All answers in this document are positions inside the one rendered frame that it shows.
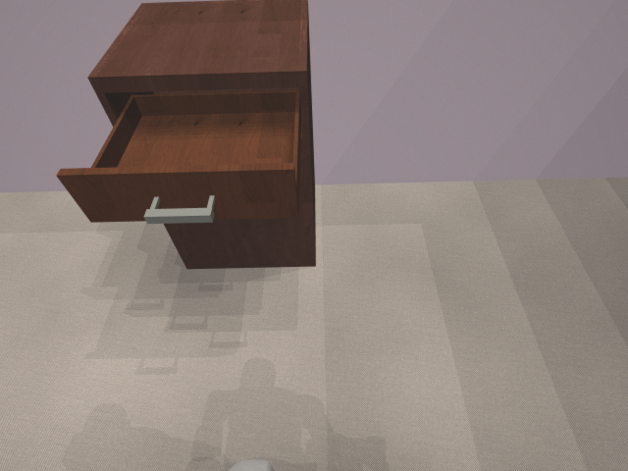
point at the cabinet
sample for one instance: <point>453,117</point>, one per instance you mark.
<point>222,46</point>

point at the handle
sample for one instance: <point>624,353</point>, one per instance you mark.
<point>179,215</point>

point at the drawer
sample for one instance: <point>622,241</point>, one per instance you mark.
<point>242,147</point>

